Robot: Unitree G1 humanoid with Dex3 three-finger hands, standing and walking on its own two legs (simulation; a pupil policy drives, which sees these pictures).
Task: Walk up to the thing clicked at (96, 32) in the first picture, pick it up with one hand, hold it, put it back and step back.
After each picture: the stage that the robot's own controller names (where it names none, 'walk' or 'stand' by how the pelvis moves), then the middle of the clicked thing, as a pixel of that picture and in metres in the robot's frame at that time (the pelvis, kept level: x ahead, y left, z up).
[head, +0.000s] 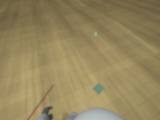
stand; (95, 33) +2.19 -0.10 -0.72
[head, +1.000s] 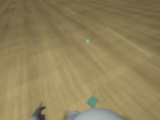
walk; (87, 40) +2.02 +0.21 -0.71
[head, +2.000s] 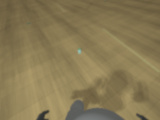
walk; (79, 50) +1.36 +0.38 -0.72
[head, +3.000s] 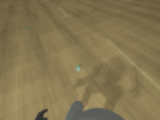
walk; (78, 67) +0.92 +0.29 -0.72
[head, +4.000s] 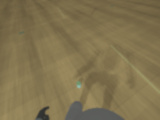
walk; (78, 84) +0.57 +0.22 -0.71
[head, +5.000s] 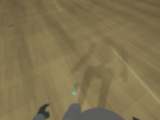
walk; (74, 90) +0.39 +0.21 -0.70
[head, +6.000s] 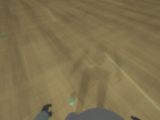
stand; (71, 101) +0.33 +0.22 -0.72
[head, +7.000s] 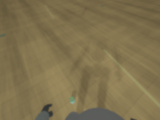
stand; (72, 100) +0.32 +0.22 -0.72
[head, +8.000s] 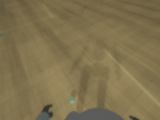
stand; (71, 99) +0.31 +0.23 -0.72
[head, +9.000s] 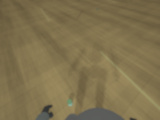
stand; (69, 102) +0.30 +0.24 -0.73
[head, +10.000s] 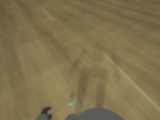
stand; (70, 101) +0.31 +0.23 -0.73
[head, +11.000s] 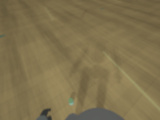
stand; (71, 101) +0.31 +0.23 -0.73
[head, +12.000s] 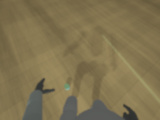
go down; (67, 86) +0.35 +0.23 -0.64
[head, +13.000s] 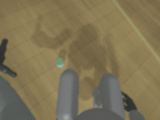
go down; (60, 62) +0.40 +0.27 -0.29
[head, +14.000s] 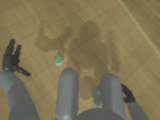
close in; (58, 60) +0.40 +0.27 -0.29
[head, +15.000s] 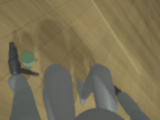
close in; (28, 59) +0.38 +0.30 -0.21
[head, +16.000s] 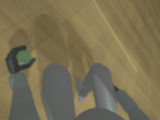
close; (24, 58) +0.37 +0.31 -0.22
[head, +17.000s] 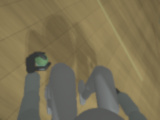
lift; (41, 61) +0.34 +0.26 -0.19
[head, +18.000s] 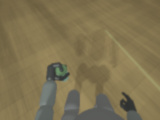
lift; (62, 73) +0.32 +0.19 +0.00
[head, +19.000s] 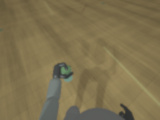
hold; (67, 73) +0.33 +0.17 +0.01
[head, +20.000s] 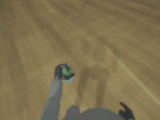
hold; (68, 74) +0.33 +0.17 -0.01
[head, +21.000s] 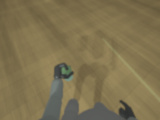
crouch; (67, 73) +0.34 +0.17 -0.04
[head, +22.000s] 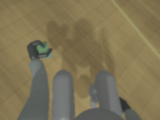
lower; (45, 51) +0.45 +0.28 -0.11
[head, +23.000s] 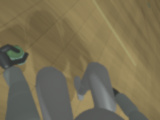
lower; (18, 56) +0.40 +0.31 -0.22
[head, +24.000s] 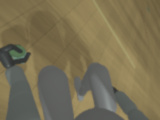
lower; (19, 55) +0.39 +0.31 -0.22
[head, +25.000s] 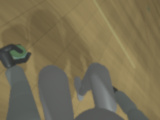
lower; (20, 55) +0.39 +0.31 -0.22
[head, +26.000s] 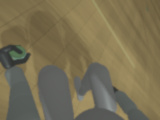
lower; (19, 55) +0.39 +0.31 -0.22
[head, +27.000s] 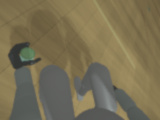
open; (27, 56) +0.39 +0.28 -0.22
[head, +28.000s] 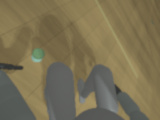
stand; (37, 55) +0.38 +0.27 -0.23
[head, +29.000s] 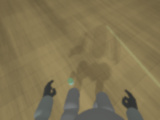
stand; (70, 81) +0.37 +0.20 -0.55
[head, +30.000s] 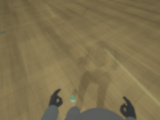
stand; (72, 98) +0.35 +0.19 -0.66
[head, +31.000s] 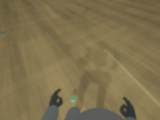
stand; (72, 98) +0.35 +0.19 -0.67
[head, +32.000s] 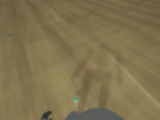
stand; (75, 99) +0.36 +0.18 -0.72
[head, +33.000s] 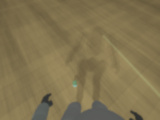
walk; (74, 83) +0.42 +0.16 -0.71
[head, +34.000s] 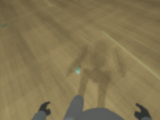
walk; (77, 70) +0.69 +0.24 -0.69
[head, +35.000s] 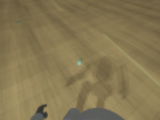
stand; (79, 62) +0.99 +0.22 -0.70
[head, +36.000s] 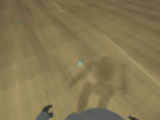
stand; (79, 62) +1.00 +0.21 -0.72
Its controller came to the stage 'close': yes
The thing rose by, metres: 0.71
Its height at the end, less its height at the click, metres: +0.00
